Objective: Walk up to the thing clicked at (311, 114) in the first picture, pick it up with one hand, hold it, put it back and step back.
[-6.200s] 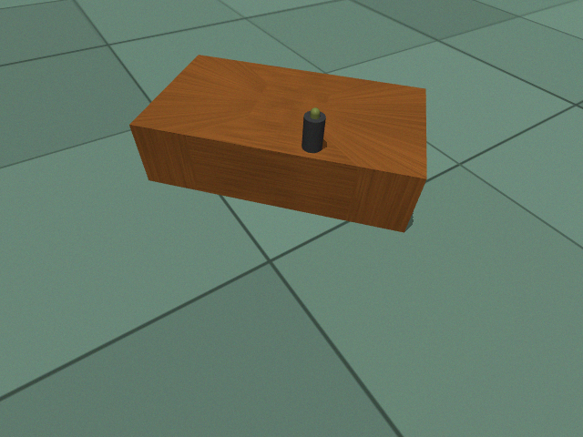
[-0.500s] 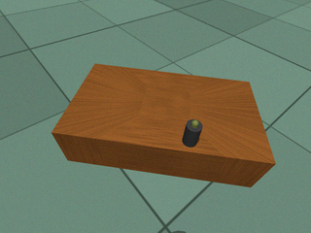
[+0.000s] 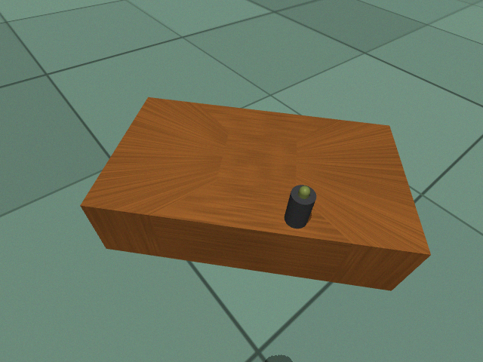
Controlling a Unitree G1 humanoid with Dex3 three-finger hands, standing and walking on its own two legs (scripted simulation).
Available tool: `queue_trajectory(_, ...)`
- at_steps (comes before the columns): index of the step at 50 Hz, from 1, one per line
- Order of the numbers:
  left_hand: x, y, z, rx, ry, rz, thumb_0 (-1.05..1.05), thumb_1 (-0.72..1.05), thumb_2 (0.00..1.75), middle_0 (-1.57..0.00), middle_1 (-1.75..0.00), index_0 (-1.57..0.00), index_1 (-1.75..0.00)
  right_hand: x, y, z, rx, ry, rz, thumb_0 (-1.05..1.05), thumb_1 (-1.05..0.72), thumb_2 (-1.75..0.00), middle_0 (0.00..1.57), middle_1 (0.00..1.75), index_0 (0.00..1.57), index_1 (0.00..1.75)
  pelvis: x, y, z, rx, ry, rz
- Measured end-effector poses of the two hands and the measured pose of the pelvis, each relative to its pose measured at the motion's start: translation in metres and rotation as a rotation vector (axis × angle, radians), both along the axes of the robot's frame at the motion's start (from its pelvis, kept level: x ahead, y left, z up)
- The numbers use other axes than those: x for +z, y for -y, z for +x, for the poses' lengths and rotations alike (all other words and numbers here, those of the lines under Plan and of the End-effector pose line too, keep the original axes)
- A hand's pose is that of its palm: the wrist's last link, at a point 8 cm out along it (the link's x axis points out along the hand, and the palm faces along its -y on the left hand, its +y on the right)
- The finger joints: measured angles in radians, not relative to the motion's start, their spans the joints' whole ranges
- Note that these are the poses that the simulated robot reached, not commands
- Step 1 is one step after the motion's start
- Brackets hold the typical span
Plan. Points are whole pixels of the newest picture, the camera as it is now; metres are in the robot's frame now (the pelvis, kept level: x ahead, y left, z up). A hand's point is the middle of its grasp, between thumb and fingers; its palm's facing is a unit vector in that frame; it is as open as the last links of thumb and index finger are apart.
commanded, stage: stand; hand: right
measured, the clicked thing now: (300, 204) +0.70 -0.24 -0.36
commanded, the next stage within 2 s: walk up in 0.94 s
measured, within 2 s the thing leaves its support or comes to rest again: neither
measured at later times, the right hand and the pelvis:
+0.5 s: hand out of the picture +0.07 -0.26 -0.15, palm faces -0.02 +0.94 -0.35, open 7.4 cm; pelvis +0.00 +0.00 +0.00, yaw +0 degrees
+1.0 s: hand out of the picture +0.08 -0.26 -0.15, palm faces +0.00 +0.94 -0.34, open 7.4 cm; pelvis +0.00 +0.00 +0.00, yaw -1 degrees
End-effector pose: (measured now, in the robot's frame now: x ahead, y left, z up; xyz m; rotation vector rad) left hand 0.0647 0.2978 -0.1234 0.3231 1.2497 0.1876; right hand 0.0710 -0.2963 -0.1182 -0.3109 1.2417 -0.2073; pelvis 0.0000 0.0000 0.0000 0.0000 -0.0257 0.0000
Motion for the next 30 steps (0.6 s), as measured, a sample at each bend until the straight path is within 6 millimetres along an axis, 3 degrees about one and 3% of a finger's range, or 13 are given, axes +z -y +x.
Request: queue_trajectory(30, -0.0004, 0.0014, -0.0072, 0.004, -0.008, 0.0, 0.0, 0.91, 0.89, -0.2, -0.3, -0.21, -0.3, 0.0002, 0.0028, -0.0048, 0.001, -0.01, -0.003, 0.01, -0.9, -0.9, 0.2, 0.3, 0.2, 0.3, 0.0001, 0.0015, -0.0014, 0.004, 0.001, -0.001)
